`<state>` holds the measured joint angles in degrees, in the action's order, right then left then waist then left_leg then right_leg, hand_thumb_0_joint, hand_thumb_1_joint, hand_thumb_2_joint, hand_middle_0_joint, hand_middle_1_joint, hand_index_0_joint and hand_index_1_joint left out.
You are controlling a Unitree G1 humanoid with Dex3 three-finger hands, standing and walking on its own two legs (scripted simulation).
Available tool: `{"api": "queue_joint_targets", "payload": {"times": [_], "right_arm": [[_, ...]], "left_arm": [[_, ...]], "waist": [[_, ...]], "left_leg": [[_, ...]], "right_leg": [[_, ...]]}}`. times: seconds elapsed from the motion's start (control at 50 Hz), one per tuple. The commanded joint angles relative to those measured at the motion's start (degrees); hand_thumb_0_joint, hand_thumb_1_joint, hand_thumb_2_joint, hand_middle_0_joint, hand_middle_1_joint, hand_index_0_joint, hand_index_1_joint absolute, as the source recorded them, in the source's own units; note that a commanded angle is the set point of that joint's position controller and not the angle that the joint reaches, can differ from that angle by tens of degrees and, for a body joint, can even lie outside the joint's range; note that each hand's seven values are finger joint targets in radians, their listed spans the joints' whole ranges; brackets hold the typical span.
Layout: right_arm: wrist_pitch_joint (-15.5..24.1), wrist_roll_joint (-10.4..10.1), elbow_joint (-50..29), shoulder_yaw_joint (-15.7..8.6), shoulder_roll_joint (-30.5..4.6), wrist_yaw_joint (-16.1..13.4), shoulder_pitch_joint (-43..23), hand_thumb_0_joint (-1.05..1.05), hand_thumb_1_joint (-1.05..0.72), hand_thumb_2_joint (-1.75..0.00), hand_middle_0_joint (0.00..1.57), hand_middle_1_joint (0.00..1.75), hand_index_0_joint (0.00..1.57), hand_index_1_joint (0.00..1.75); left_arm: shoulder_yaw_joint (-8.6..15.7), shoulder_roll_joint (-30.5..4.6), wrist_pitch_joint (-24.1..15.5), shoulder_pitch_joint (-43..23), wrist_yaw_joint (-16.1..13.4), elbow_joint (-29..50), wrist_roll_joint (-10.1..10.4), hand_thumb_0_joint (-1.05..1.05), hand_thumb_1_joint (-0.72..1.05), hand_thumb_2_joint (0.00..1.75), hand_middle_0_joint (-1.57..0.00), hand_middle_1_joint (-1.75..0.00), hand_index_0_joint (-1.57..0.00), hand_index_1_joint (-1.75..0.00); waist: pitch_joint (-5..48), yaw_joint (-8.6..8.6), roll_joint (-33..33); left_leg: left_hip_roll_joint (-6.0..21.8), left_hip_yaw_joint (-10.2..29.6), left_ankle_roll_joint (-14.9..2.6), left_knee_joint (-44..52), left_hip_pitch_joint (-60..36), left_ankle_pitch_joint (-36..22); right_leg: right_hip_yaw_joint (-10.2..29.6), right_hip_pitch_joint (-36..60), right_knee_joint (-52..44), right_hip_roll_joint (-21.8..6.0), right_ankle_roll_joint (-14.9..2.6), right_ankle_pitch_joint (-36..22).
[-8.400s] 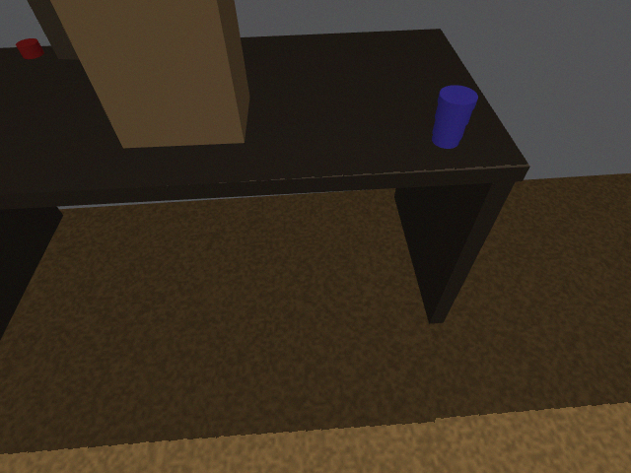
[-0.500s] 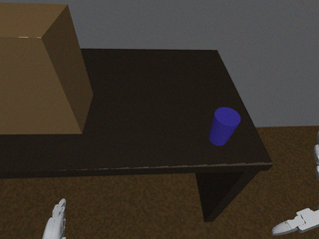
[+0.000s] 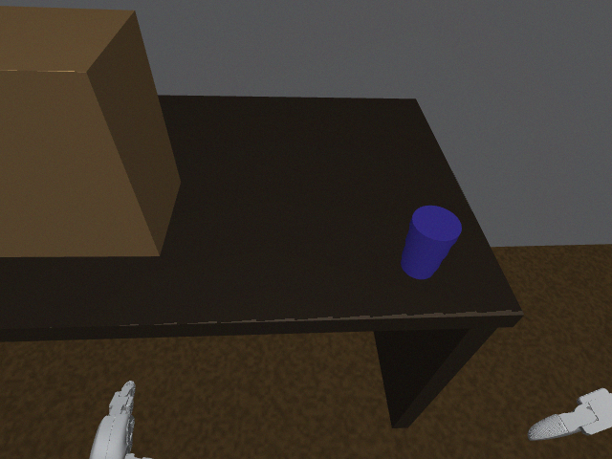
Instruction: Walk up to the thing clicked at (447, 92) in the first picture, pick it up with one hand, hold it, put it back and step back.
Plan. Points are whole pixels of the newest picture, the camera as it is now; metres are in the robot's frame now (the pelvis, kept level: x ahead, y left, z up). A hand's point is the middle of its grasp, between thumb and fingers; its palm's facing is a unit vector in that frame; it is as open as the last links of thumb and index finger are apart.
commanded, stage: go down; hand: right
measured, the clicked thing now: (426, 245) +0.43 -0.20 +0.01
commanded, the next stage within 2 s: none
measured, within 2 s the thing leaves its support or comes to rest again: neither
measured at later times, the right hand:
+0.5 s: hand (604, 277) +0.27 -0.32 +0.14, palm faces +0.19 +0.96 -0.21, open 17.6 cm
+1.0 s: hand out of the picture +0.30 -0.35 +0.15, palm faces +0.16 +0.99 -0.02, open 17.5 cm
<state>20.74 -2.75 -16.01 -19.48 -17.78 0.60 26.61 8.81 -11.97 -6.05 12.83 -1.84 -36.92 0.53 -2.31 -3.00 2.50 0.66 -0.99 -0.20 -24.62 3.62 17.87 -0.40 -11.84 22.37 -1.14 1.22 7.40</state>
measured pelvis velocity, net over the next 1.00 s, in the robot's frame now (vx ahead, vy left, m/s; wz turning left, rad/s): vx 0.01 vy -0.01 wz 0.00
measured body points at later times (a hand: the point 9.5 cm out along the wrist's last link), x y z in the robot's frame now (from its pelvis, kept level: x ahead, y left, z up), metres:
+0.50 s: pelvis +0.02 -0.01 +0.00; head +0.00 +0.01 +0.45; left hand +0.18 +0.26 -0.09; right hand +0.25 -0.37 +0.16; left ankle -0.05 +0.11 -0.74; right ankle +0.05 -0.14 -0.74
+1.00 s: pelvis +0.01 -0.01 +0.00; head +0.01 +0.00 +0.45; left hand +0.16 +0.25 -0.09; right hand +0.29 -0.41 +0.16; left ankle -0.05 +0.11 -0.74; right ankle +0.05 -0.14 -0.74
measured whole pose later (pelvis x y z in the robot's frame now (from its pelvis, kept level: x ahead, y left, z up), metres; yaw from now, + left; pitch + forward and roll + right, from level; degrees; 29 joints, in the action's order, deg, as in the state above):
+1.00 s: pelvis +0.01 -0.01 +0.00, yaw +0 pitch +2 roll +0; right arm 0.3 -18.9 33.6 -34.3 -35.2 32.5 -14.6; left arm 0.1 -14.2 -11.2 12.7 -12.0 -42.2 1.6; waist 2.8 -0.9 1.0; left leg 0.6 -1.0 0.3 -26.9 9.9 18.9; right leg -0.3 -19.4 27.2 -1.2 0.5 9.8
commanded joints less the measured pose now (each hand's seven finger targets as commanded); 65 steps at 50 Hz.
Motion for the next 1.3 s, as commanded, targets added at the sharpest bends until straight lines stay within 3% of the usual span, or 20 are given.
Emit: {"api": "queue_joint_targets", "payload": {"times": [0.0, 0.08, 0.16, 0.22, 0.24, 0.32, 0.36, 0.4, 0.42, 0.52, 0.54, 0.64, 0.72, 0.8, 0.96, 1.02, 1.08, 1.14, 1.18, 1.28], "right_arm": [[2.9, -2.3, -6.8, -11.9, -13.5, -0.4, -10.6, 0.00, 0.61, -0.07, 0.01, 0.07, 0.03, 0.07], [1.8, -4.8, -3.1, -12.5, -15.4, 2.8, -18.6, 0.00, 0.61, -0.07, 0.01, 0.07, 0.03, 0.07], [-1.3, -8.1, 7.2, -13.1, -18.7, 9.2, -25.5, 0.00, 0.61, -0.07, 0.01, 0.06, 0.03, 0.07], [-3.9, -10.5, 10.4, -17.7, -26.4, 14.0, -32.9, 0.00, 0.61, -0.06, 0.02, 0.06, 0.03, 0.06], [-4.9, -11.3, 12.6, -18.4, -27.1, 15.3, -32.8, 0.00, 0.61, -0.06, 0.02, 0.06, 0.04, 0.06], [-7.8, -14.4, 19.2, -18.0, -26.3, 20.5, -34.4, 0.00, 0.55, -0.05, 0.03, 0.05, 0.04, 0.05], [-9.2, -15.1, 21.6, -18.0, -26.5, 22.4, -32.7, 0.00, 0.56, -0.05, 0.03, 0.05, 0.04, 0.05], [-10.2, -15.0, 19.6, -16.6, -25.9, 24.0, -31.9, 0.00, 0.56, -0.05, 0.03, 0.05, 0.04, 0.05], [-10.5, -14.8, 19.5, -15.8, -24.8, 24.4, -31.0, 0.00, 0.56, -0.05, 0.04, 0.05, 0.04, 0.05], [-10.3, -15.4, 15.9, -20.2, -29.8, 23.9, -37.4, 0.00, 0.59, -0.06, 0.02, 0.06, 0.04, 0.06], [-9.7, -15.4, 12.8, -19.5, -29.5, 23.5, -39.9, 0.00, 0.59, -0.07, 0.02, 0.06, 0.03, 0.06], [-10.8, -15.8, 22.2, -21.0, -31.6, 23.0, -44.3, 0.00, 0.56, -0.06, 0.03, 0.06, 0.04, 0.06], [-13.8, -16.9, 25.5, -17.9, -31.6, 26.7, -51.8, 0.00, 0.58, -0.06, 0.03, 0.06, 0.04, 0.06], [-16.5, -16.7, 32.4, -17.7, -34.6, 30.6, -53.3, 0.00, 0.54, -0.05, 0.04, 0.05, 0.05, 0.05], [-16.8, -18.1, 39.7, -21.8, -40.9, 32.0, -60.9, 0.00, 0.55, -0.05, 0.04, 0.05, 0.05, 0.05], [-17.0, -17.0, 44.1, -20.3, -40.5, 32.2, -61.8, 0.00, 0.59, -0.05, 0.03, 0.05, 0.04, 0.05], [-16.5, -15.5, 45.0, -19.8, -42.3, 32.4, -63.3, 0.00, 0.53, -0.05, 0.05, 0.05, 0.05, 0.05], [-16.1, -16.5, 45.8, -20.8, -43.9, 33.2, -65.7, 0.00, 0.55, -0.05, 0.04, 0.05, 0.04, 0.05], [-15.8, -16.2, 45.9, -21.3, -45.8, 33.1, -65.8, 0.00, 0.52, -0.05, 0.05, 0.05, 0.05, 0.05], [-15.5, -15.3, 48.0, -20.7, -46.0, 32.8, -65.2, 0.00, 0.51, -0.05, 0.05, 0.04, 0.05, 0.04]], "left_arm": [[6.1, -11.8, -2.3, -7.7, -1.6, 6.7, -0.6, 0.00, -0.54, 0.04, -0.05, -0.04, -0.05, -0.04], [2.3, -8.1, -2.4, -10.1, -2.2, 3.5, 0.1, 0.00, -0.54, 0.04, -0.05, -0.04, -0.05, -0.04], [-3.0, -4.9, -2.2, -11.5, -4.0, 0.2, 1.0, 0.00, -0.55, 0.04, -0.05, -0.04, -0.05, -0.04], [-2.1, -8.7, -2.6, -11.5, -6.0, 3.3, 0.9, 0.00, -0.55, 0.04, -0.05, -0.04, -0.05, -0.04], [-3.5, -8.4, -2.9, -11.1, -6.4, 4.1, 0.9, 0.00, -0.55, 0.04, -0.05, -0.04, -0.05, -0.04], [-2.1, -10.9, -3.6, -6.9, -7.6, 2.8, 1.4, 0.00, -0.55, 0.05, -0.05, -0.04, -0.05, -0.04], [-1.4, -12.3, -3.9, -6.9, -7.8, 4.0, 1.5, 0.00, -0.56, 0.05, -0.05, -0.04, -0.05, -0.05], [-3.3, -9.9, -3.6, -5.2, -7.4, 3.0, 1.8, 0.00, -0.56, 0.05, -0.05, -0.04, -0.04, -0.04], [-5.2, -8.0, -3.5, -5.1, -7.1, 2.5, 1.7, 0.00, -0.55, 0.05, -0.05, -0.04, -0.05, -0.05], [-3.0, -10.7, -4.3, -8.6, -7.1, 3.0, 0.9, 0.00, -0.55, 0.05, -0.05, -0.05, -0.05, -0.05], [-1.7, -12.1, -4.6, -9.1, -7.4, 3.3, 0.7, 0.00, -0.56, 0.06, -0.05, -0.05, -0.05, -0.05], [-3.4, -11.4, -5.2, -10.1, -9.0, 4.2, 0.8, 0.00, -0.55, 0.05, -0.05, -0.05, -0.05, -0.05], [-3.5, -11.8, -5.6, -6.0, -10.6, 2.8, 1.1, 0.00, -0.54, 0.04, -0.05, -0.05, -0.05, -0.05], [-6.7, -9.9, -6.4, -3.4, -10.9, 0.4, 1.1, 0.00, -0.54, 0.04, -0.05, -0.05, -0.05, -0.05], [-3.9, -14.1, -8.2, -6.0, -11.5, 1.8, 0.9, 0.00, -0.55, 0.05, -0.05, -0.05, -0.05, -0.05], [-8.3, -10.3, -8.5, -10.0, -11.4, 1.2, 0.7, 0.00, -0.55, 0.05, -0.05, -0.05, -0.05, -0.05], [-8.2, -11.1, -8.3, -11.2, -12.0, 3.0, 0.7, 0.00, -0.55, 0.05, -0.05, -0.05, -0.05, -0.05], [-7.2, -13.6, -8.3, -8.5, -12.5, 4.5, 0.6, 0.00, -0.55, 0.05, -0.05, -0.06, -0.05, -0.06], [-6.0, -14.2, -8.1, -5.5, -12.8, 2.4, 0.6, 0.00, -0.55, 0.06, -0.05, -0.06, -0.05, -0.06], [-7.8, -11.3, -7.6, -1.8, -12.4, 0.5, 0.7, 0.00, -0.56, 0.07, -0.05, -0.05, -0.05, -0.06]], "waist": [[4.1, 1.28, -1.8], [3.6, 1.02, 0.0], [5.8, 1.45, -1.2], [12.8, 1.76, 0.2], [12.7, 1.17, -0.4], [13.2, 2.00, -0.7], [13.6, 0.96, -0.4], [11.8, -0.06, 2.1], [11.0, -0.45, 2.3], [13.8, -0.45, 2.3], [14.7, 0.17, 2.1], [13.9, 1.17, 0.6], [14.5, 3.69, 4.8], [14.4, 3.27, 7.8], [14.7, 1.82, 1.1], [14.8, 0.46, 2.8], [17.6, 0.99, 1.7], [24.2, 2.22, 1.8], [22.6, 2.65, 3.1], [17.2, 2.79, 6.0]], "left_leg": [[-0.5, -0.3, 0.80, 6.2, 10.7, -6.0], [-0.1, 0.4, 1.05, 6.5, 11.2, -6.7], [0.7, 1.7, 2.10, 6.5, 10.4, -9.7], [1.2, 2.2, 2.49, 5.7, 7.6, -14.4], [1.2, 1.9, 2.54, 5.3, 7.4, -15.8], [0.9, 0.4, 2.80, 3.7, 9.1, -20.8], [0.4, -1.1, 2.31, 2.9, 8.7, -22.6], [-0.1, -1.7, 1.63, 2.7, 10.2, -21.3], [-0.5, -1.8, 1.21, 2.7, 10.2, -19.9], [-1.0, -1.8, 0.70, 2.5, 9.3, -17.4], [-0.9, -1.7, 0.81, 2.3, 9.2, -17.9], [-0.7, -1.3, 0.78, 2.6, 9.8, -13.7], [-0.9, -1.0, 0.12, 2.6, 12.8, -11.5], [-1.2, -1.4, -0.31, 2.5, 14.0, -11.4], [-1.1, -1.1, 0.26, 1.9, 14.1, -11.2], [-1.1, -0.6, -0.20, 1.3, 14.1, -9.2], [-0.7, 0.4, 0.02, 1.2, 13.3, -10.3], [-0.8, 0.2, 0.54, 0.2, 12.5, -15.6], [-0.6, 0.6, 0.67, 0.2, 13.7, -16.4], [-1.3, -0.2, 0.06, 0.7, 16.4, -13.5]], "right_leg": [[-1.6, 8.3, -1.2, 1.7, -1.89, -0.6], [-1.1, 7.3, -0.6, 1.7, -1.88, -0.6], [-0.3, 6.7, 0.3, 1.6, -2.49, -2.1], [-0.1, 9.1, 0.9, 1.6, -2.61, -5.2], [0.1, 9.2, 1.1, 1.7, -2.66, -6.5], [0.6, 11.3, 1.4, 1.5, -3.10, -10.5], [0.7, 11.1, 1.6, 1.5, -3.28, -12.4], [0.3, 10.7, 1.4, 1.2, -3.16, -13.2], [0.1, 9.8, 1.2, 1.0, -3.03, -12.4], [0.6, 8.9, 1.9, 0.5, -2.66, -10.9], [0.7, 10.1, 2.3, 0.5, -2.71, -11.5], [0.5, 7.8, 2.3, 1.2, -2.83, -5.8], [0.5, 8.9, 1.7, 0.8, -2.58, -3.7], [0.7, 8.8, 1.5, 0.5, -2.40, -4.2], [1.0, 4.9, 2.9, 0.7, -3.11, -2.6], [1.1, 2.2, 3.4, 0.6, -2.86, -1.5], [0.9, 2.9, 4.2, 0.7, -2.99, -2.7], [1.1, 7.2, 5.9, 0.9, -3.22, -8.0], [0.9, 7.4, 6.1, 1.0, -3.15, -8.7], [0.5, 5.1, 5.2, 0.9, -3.01, -5.9]]}}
